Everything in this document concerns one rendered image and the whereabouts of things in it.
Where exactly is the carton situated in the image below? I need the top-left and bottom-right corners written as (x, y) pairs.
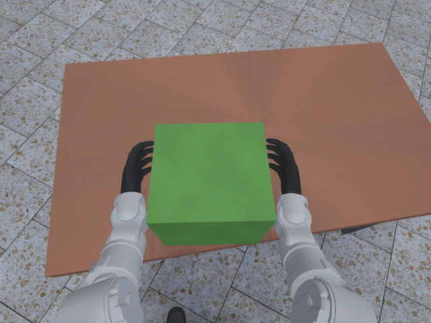
top-left (146, 122), bottom-right (277, 246)

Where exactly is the left robot hand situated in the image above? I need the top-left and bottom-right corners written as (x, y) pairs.
top-left (121, 141), bottom-right (154, 194)

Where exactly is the robot right forearm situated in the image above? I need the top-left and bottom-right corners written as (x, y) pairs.
top-left (274, 193), bottom-right (356, 300)

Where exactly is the table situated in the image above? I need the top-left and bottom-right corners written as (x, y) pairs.
top-left (44, 42), bottom-right (431, 277)

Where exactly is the robot left forearm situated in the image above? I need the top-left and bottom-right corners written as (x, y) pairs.
top-left (56, 192), bottom-right (148, 323)

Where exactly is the robot left upper arm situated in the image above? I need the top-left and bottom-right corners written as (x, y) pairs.
top-left (57, 276), bottom-right (144, 323)

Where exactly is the right robot hand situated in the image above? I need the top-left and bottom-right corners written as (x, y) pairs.
top-left (266, 139), bottom-right (302, 195)

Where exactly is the robot left foot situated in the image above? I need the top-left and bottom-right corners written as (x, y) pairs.
top-left (167, 306), bottom-right (186, 323)

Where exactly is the robot right upper arm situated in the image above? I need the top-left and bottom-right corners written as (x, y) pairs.
top-left (290, 279), bottom-right (377, 323)

